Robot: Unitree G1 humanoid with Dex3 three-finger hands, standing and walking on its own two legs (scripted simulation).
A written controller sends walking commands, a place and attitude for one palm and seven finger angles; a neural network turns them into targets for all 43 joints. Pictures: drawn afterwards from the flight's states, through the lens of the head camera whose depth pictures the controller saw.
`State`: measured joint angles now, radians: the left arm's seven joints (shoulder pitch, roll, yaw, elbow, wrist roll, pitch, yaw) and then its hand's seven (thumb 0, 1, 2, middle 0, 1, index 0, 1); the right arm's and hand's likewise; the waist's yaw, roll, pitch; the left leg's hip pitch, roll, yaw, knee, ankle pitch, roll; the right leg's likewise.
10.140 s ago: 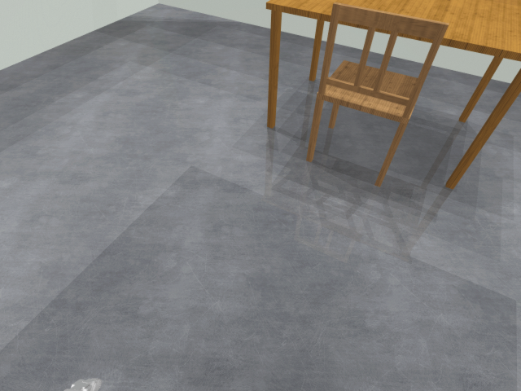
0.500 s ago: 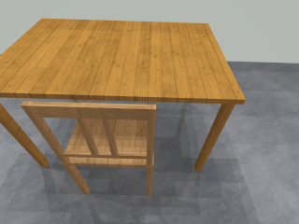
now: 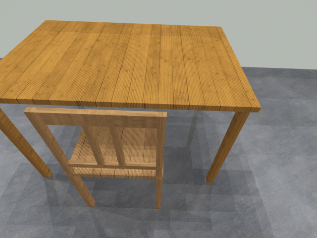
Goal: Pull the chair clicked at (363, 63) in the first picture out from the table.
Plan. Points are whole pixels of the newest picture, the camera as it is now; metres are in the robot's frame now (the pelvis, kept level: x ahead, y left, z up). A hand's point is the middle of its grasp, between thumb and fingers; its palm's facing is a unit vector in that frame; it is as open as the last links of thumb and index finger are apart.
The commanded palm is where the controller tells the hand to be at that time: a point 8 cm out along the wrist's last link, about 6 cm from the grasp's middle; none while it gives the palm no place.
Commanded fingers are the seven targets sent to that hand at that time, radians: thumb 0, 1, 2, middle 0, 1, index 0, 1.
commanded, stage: look again from close up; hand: left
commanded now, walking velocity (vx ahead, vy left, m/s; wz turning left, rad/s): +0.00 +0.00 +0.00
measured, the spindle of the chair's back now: (94, 145) +0.44 +0.27 -0.12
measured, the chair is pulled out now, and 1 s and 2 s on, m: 0.00 0.00 0.00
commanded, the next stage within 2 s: shuffle to correct the standing spot in 0.20 s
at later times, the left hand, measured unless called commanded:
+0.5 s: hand out of the picture -0.04 +0.17 -0.18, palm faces +0.08 -0.98 -0.18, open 7.4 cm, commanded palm none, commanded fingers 0.00 0.90 0.90 -0.20 -0.30 -0.20 -0.30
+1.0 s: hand out of the picture +0.02 +0.24 -0.18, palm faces +0.01 -0.98 -0.19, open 7.4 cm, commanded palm none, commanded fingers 0.00 0.90 0.90 -0.20 -0.30 -0.20 -0.30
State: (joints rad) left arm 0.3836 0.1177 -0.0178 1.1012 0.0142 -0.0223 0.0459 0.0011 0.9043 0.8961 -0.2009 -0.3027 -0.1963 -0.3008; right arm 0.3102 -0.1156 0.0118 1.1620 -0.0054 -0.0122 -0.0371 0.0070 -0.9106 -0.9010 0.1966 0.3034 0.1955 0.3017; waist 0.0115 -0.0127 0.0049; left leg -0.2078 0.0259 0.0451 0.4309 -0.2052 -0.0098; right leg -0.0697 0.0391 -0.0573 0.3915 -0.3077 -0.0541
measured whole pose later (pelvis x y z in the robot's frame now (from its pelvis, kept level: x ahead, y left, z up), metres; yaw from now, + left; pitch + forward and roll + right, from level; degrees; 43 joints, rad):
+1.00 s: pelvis +0.01 +0.06 +0.00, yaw -1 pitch -1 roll +0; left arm 0.29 0.16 0.00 1.08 0.02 0.01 0.04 0.00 0.91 0.90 -0.20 -0.30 -0.19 -0.30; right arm 0.26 -0.14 0.00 1.14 -0.01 -0.01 -0.04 0.01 -0.93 -0.90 0.20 0.30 0.20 0.30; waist 0.01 -0.02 0.02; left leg -0.17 -0.07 0.10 0.41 -0.21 0.09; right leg -0.13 -0.03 -0.04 0.45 -0.29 0.01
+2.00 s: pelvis +0.02 +0.02 +0.00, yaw -1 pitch -1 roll +1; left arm 0.35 0.14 -0.02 1.09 0.02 -0.02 0.05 0.00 0.90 0.90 -0.20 -0.30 -0.20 -0.30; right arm 0.26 -0.15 0.02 1.15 -0.01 -0.02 -0.03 0.01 -0.92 -0.90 0.20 0.30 0.20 0.30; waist 0.01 -0.02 0.01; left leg -0.17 0.00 0.08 0.44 -0.25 0.02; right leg -0.10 0.03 -0.05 0.44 -0.31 -0.06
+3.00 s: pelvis +0.01 +0.02 +0.00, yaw -2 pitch -1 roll +0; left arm 0.36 0.13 -0.03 1.09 0.01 -0.02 0.05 0.00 0.90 0.90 -0.20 -0.30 -0.20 -0.30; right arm 0.29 -0.12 0.02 1.17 -0.01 -0.02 -0.03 0.01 -0.91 -0.90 0.20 0.30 0.20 0.30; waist 0.01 -0.02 0.01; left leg -0.18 0.01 0.08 0.42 -0.23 0.01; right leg -0.11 0.05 -0.05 0.41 -0.28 -0.06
